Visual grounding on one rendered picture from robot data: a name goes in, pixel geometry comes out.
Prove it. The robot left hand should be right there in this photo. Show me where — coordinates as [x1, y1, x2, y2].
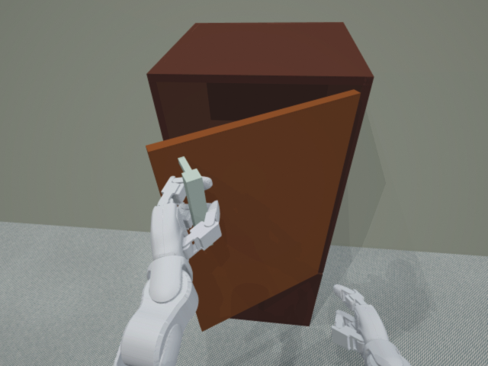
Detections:
[150, 176, 222, 262]

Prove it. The robot right hand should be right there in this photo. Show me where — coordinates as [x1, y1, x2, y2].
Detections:
[332, 284, 390, 359]

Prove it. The robot left forearm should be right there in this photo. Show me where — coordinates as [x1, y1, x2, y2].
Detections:
[113, 255, 198, 366]

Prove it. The cupboard door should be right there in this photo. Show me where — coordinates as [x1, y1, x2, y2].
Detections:
[146, 89, 361, 332]

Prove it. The robot right forearm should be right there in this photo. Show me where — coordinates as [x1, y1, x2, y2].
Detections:
[364, 339, 411, 366]

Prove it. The handle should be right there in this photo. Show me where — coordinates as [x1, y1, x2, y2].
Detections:
[178, 156, 213, 246]

